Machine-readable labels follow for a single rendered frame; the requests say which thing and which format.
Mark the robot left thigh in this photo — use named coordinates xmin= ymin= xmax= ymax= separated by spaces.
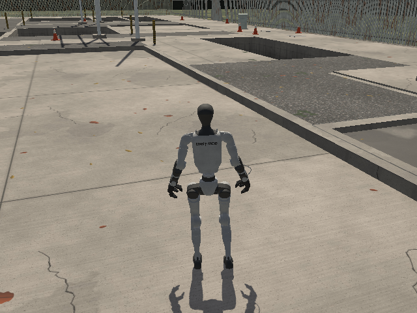
xmin=186 ymin=182 xmax=201 ymax=228

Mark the robot right hand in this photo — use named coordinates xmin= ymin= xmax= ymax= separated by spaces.
xmin=235 ymin=179 xmax=250 ymax=194

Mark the robot right forearm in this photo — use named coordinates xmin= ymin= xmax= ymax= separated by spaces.
xmin=235 ymin=156 xmax=248 ymax=182

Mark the left robot upper arm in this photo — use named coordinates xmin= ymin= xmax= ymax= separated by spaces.
xmin=176 ymin=132 xmax=193 ymax=170

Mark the humanoid robot torso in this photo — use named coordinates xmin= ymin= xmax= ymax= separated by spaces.
xmin=192 ymin=129 xmax=222 ymax=196

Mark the robot left forearm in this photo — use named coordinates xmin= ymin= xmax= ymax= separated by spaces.
xmin=169 ymin=160 xmax=182 ymax=186

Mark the robot left hand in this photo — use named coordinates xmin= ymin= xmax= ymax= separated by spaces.
xmin=167 ymin=184 xmax=182 ymax=198

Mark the right robot upper arm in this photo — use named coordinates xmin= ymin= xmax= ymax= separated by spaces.
xmin=220 ymin=131 xmax=241 ymax=167

